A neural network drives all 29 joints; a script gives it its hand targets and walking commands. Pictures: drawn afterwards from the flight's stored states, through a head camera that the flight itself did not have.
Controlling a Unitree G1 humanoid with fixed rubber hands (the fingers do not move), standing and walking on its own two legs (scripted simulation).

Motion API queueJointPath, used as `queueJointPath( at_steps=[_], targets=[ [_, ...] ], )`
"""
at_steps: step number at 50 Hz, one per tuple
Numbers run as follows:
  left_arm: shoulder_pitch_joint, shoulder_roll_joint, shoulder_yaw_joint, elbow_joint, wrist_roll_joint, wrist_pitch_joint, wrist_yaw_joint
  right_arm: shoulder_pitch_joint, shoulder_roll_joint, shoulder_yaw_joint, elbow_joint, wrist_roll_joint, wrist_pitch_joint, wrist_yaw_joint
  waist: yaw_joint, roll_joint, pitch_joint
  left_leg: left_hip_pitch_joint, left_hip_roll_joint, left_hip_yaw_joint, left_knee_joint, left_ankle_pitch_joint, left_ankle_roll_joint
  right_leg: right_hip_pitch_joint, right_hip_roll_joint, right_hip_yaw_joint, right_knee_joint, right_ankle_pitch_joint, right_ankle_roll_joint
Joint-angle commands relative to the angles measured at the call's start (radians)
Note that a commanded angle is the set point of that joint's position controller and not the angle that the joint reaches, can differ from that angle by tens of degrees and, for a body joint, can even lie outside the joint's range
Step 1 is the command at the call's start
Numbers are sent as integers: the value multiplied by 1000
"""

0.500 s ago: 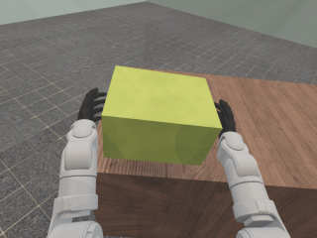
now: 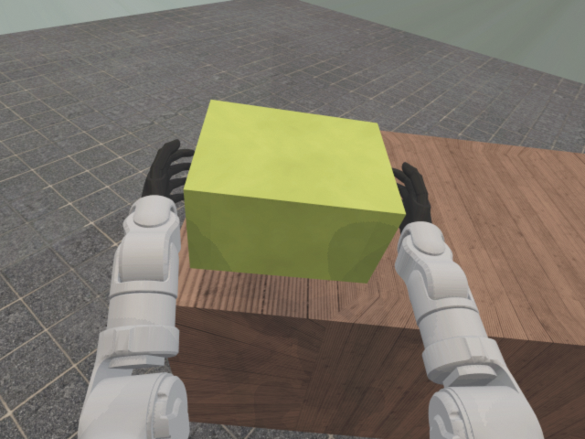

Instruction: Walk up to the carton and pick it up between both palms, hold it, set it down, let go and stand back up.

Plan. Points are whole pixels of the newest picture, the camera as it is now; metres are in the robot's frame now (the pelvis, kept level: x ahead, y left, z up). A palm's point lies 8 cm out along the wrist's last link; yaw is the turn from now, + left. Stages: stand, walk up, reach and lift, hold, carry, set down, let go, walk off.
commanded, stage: hold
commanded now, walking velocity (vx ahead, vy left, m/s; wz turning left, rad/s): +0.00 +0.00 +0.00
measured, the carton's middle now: (288, 191) +0.43 +0.01 +0.15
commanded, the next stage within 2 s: none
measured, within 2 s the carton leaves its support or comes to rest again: neither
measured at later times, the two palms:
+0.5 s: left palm (153, 201) +0.36 +0.18 +0.18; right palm (414, 222) +0.36 -0.16 +0.17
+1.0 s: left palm (156, 211) +0.36 +0.18 +0.16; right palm (412, 228) +0.36 -0.16 +0.15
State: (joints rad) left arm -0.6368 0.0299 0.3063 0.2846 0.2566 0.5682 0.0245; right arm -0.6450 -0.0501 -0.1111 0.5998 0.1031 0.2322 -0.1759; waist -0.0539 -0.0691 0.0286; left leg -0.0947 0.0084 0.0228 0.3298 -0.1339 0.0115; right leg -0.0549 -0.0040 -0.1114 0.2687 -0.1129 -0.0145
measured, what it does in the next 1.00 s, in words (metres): stands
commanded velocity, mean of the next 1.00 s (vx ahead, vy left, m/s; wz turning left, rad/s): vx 0.00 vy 0.00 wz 0.00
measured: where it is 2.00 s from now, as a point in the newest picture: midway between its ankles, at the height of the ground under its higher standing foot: outside the picture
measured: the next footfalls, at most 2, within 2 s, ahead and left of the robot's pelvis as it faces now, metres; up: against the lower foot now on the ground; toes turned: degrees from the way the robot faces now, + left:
none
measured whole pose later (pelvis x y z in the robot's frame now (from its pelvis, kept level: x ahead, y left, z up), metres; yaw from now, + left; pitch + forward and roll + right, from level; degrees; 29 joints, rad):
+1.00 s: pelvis +0.00 -0.01 +0.00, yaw +0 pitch -8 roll +0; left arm -0.57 0.00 0.33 0.13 0.32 0.70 -0.03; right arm -0.59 -0.02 -0.10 0.48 0.09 0.31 -0.18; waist -0.06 -0.08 0.07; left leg -0.05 0.01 0.02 0.31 -0.13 0.00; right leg -0.02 0.00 -0.12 0.28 -0.13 -0.02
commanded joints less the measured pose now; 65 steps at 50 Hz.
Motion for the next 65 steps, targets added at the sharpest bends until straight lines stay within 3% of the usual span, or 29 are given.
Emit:
queueJointPath(
  at_steps=[1, 2, 5, 8, 10, 12, 13, 14, 19, 21, 24, 27, 29, 32, 34, 36, 37, 40, 41, 44, 45, 48, 50, 53, 57, 59, 62, 63, 65],
  targets=[
    [-604, -490, -458, -240, -162, -39, -199, -745, 461, 381, -379, 113, -65, 156, -20, 105, -527, 194, -51, -13, 9, 299, -43, 204, 37, 34, -4, 211, 46],
    [-593, -503, -477, -297, -166, -31, -197, -733, 465, 407, -420, 133, -62, 154, -17, 114, -543, 212, -47, -17, 19, 355, -51, 205, 46, 29, 1, 231, 41],
    [-655, -486, -498, -349, -179, -24, -193, -761, 471, 419, -462, 152, -48, 151, -16, 127, -524, 199, -50, -18, 16, 337, -56, 168, 43, 26, -10, 175, 40],
    [-687, -514, -551, -385, -190, -20, -182, -741, 448, 355, -445, 128, -41, 170, -55, 165, -479, 242, -28, -34, -4, 281, -80, 65, 55, 6, -24, 50, 20],
    [-664, -528, -581, -401, -193, -11, -175, -703, 436, 342, -456, 121, -41, 180, -76, 193, -479, 267, -22, -38, 1, 295, -91, 59, 53, 7, -24, 70, 13],
    [-641, -516, -550, -367, -174, 1, -179, -711, 433, 340, -444, 105, -28, 184, -55, 164, -447, 232, -23, -30, -23, 221, -72, 63, 47, 10, -31, 33, 20],
    [-660, -518, -565, -392, -179, 1, -179, -706, 439, 344, -445, 106, -25, 185, -64, 176, -473, 230, -22, -31, -24, 215, -76, 76, 43, 11, -21, 40, 21],
    [-634, -507, -547, -365, -172, 9, -183, -726, 448, 363, -462, 103, -24, 184, -42, 145, -457, 220, -27, -26, -20, 226, -64, 91, 40, 16, -26, 59, 26],
    [-585, -497, -547, -421, -201, 4, -182, -757, 474, 455, -604, 162, -25, 158, -4, 104, -590, 241, -41, -26, 27, 385, -53, 175, 48, 30, 0, 243, 35],
    [-560, -488, -532, -424, -183, 19, -186, -718, 450, 451, -586, 167, -6, 154, -10, 113, -552, 248, -38, -25, 25, 384, -59, 172, 50, 32, -7, 217, 30],
    [-511, -456, -453, -340, -142, 53, -208, -702, 430, 427, -525, 142, 17, 156, 12, 57, -443, 177, -33, -10, -27, 248, -26, 164, 46, 35, -30, 109, 27],
    [-567, -470, -478, -410, -168, 52, -217, -703, 447, 417, -551, 137, 16, 159, -3, 67, -469, 181, -34, -6, -29, 236, -33, 164, 43, 34, -27, 102, 26],
    [-572, -469, -469, -378, -160, 57, -222, -696, 454, 395, -529, 115, 20, 160, -15, 66, -435, 165, -33, 0, -43, 187, -27, 147, 39, 34, -35, 68, 27],
    [-611, -496, -520, -410, -190, 39, -211, -738, 480, 402, -578, 115, -2, 169, -18, 96, -512, 173, -33, -3, -31, 209, -35, 142, 41, 30, -18, 94, 26],
    [-661, -483, -516, -401, -189, 27, -202, -755, 479, 402, -547, 116, -2, 173, -8, 111, -503, 171, -35, -5, -32, 190, -36, 120, 38, 27, -21, 59, 25],
    [-647, -499, -556, -430, -216, 16, -194, -758, 505, 434, -604, 121, -14, 168, -13, 99, -594, 192, -40, -6, -9, 235, -32, 152, 35, 32, -4, 135, 32],
    [-647, -503, -578, -475, -221, 10, -189, -719, 508, 441, -608, 132, -12, 163, -26, 128, -617, 221, -41, -11, 9, 306, -50, 169, 39, 33, 10, 200, 31],
    [-583, -447, -491, -401, -166, 30, -212, -669, 490, 439, -535, 124, 16, 144, -17, 84, -507, 156, -53, -2, -15, 239, -28, 222, 24, 46, -2, 215, 46],
    [-579, -436, -458, -368, -133, 39, -223, -650, 474, 411, -476, 107, 27, 142, -19, 102, -432, 128, -52, 1, -41, 185, -29, 214, 17, 45, -10, 170, 46],
    [-587, -410, -359, -239, -79, 66, -255, -686, 453, 313, -375, 42, 25, 164, -3, 78, -269, 40, -45, 21, -119, -45, 3, 150, 1, 40, -53, -78, 40],
    [-625, -422, -366, -264, -88, 59, -259, -714, 467, 303, -388, 30, 6, 171, -4, 83, -307, 43, -42, 25, -123, -56, 5, 144, 0, 35, -48, -93, 41],
    [-686, -476, -482, -395, -166, 15, -231, -773, 512, 376, -512, 75, -47, 171, -13, 117, -547, 168, -43, 11, -37, 177, -26, 177, 20, 22, -6, 101, 42],
    [-678, -497, -549, -453, -212, -13, -212, -779, 532, 451, -622, 122, -61, 150, -23, 121, -684, 229, -55, -1, 32, 361, -42, 240, 30, 29, 26, 311, 49],
    [-640, -490, -576, -481, -225, -31, -197, -738, 530, 499, -655, 144, -52, 134, -25, 119, -705, 217, -59, -12, 44, 390, -49, 264, 33, 35, 44, 381, 53],
    [-544, -431, -457, -323, -134, 24, -226, -655, 455, 411, -487, 81, -6, 138, -20, 61, -435, 152, -43, -4, -45, 159, -21, 187, 23, 32, -23, 125, 39],
    [-529, -414, -405, -301, -113, 48, -245, -639, 440, 385, -443, 71, 5, 141, -11, 45, -369, 103, -42, 6, -77, 91, -9, 204, 17, 32, -32, 70, 39],
    [-550, -456, -461, -389, -140, 50, -246, -662, 459, 401, -521, 99, -15, 147, -23, 89, -448, 143, -39, 4, -46, 197, -33, 224, 31, 25, -11, 142, 32],
    [-587, -448, -460, -364, -143, 45, -243, -712, 453, 396, -523, 97, -19, 147, -17, 100, -437, 144, -44, 6, -36, 200, -36, 193, 29, 26, -17, 130, 31],
    [-646, -496, -551, -460, -197, 15, -219, -728, 480, 424, -587, 122, -36, 156, -36, 132, -545, 213, -36, -10, 1, 301, -60, 168, 46, 10, 1, 169, 26]
  ],
)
